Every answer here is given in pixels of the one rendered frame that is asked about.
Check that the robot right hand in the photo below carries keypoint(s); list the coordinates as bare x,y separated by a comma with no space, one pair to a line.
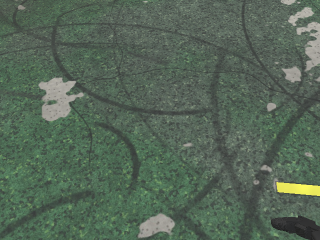
300,225

